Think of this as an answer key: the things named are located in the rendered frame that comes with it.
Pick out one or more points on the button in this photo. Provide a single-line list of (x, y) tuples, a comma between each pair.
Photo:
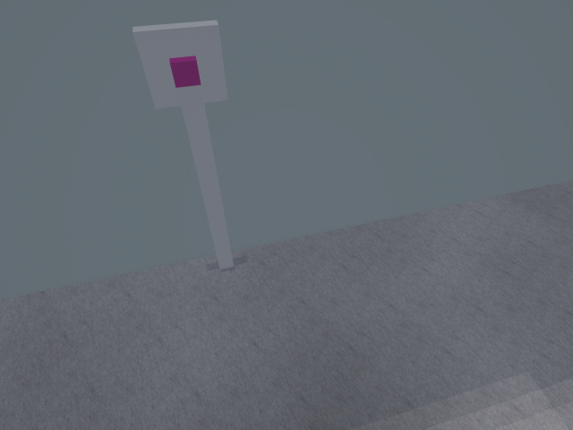
[(185, 71)]

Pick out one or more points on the panel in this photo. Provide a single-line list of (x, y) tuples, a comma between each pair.
[(156, 44)]

